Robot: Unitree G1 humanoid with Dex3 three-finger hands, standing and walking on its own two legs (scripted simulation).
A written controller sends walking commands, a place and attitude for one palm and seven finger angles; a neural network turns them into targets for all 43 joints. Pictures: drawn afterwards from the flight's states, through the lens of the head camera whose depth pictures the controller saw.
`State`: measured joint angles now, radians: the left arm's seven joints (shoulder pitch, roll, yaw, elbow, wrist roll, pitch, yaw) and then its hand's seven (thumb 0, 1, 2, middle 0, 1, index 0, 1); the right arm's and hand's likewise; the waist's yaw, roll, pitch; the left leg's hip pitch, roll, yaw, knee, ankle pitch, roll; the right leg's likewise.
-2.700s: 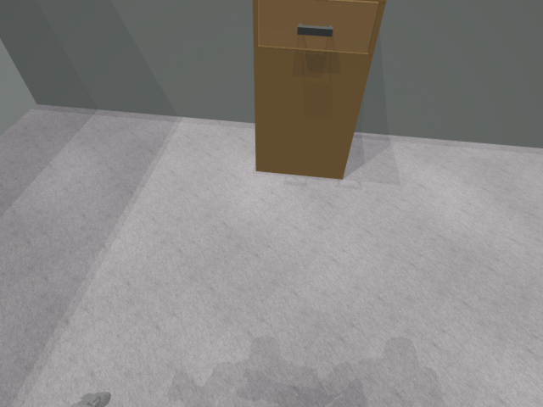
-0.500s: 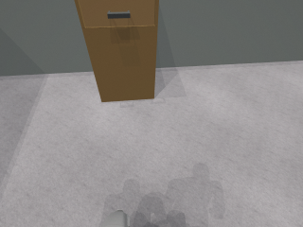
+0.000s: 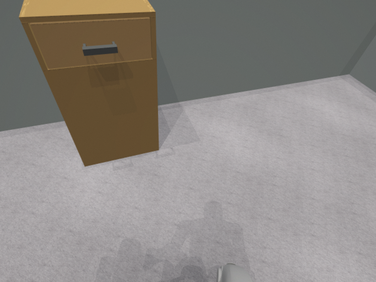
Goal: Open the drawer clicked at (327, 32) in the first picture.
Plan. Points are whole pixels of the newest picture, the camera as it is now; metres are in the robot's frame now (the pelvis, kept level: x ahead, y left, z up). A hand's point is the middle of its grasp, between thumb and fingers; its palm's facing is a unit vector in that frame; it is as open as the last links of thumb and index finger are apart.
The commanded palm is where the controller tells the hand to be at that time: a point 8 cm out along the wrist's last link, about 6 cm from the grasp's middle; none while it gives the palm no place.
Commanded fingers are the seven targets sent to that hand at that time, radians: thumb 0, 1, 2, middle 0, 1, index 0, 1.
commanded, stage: walk to a spot facing it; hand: left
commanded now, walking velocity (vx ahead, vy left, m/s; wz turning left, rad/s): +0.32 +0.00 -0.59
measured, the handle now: (99, 47) +0.94 +0.43 +0.01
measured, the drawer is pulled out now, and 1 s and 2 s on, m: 0.00 0.00 0.00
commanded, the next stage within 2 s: turn to face it in 0.32 s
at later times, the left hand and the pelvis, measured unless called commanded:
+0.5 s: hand (154, 214) +0.33 +0.11 -0.18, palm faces -0.22 -0.95 -0.21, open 7.3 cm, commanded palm none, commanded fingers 0.00 0.90 0.90 -0.20 -0.30 -0.20 -0.30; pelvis +0.22 -0.06 -0.01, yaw -14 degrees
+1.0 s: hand (137, 197) +0.39 +0.17 -0.18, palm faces +0.03 -0.98 -0.19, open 7.4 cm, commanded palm none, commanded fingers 0.00 0.90 0.90 -0.20 -0.30 -0.20 -0.30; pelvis +0.32 -0.02 -0.01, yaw -2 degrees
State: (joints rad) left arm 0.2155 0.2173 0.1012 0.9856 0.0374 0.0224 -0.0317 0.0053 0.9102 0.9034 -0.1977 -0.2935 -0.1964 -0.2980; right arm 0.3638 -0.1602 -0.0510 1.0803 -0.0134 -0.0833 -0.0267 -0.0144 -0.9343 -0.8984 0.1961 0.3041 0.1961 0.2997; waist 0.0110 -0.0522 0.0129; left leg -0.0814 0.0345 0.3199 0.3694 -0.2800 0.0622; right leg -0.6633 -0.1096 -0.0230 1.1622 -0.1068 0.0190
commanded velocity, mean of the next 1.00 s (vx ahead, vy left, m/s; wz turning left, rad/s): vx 0.11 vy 0.00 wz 0.14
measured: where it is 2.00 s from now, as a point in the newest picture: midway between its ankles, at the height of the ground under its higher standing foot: (189, 276)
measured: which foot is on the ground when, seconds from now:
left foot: down 0.00-0.30, up 0.32-0.72, down 0.74-1.00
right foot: up 0.00-0.28, down 0.30-0.74, up 0.76-1.00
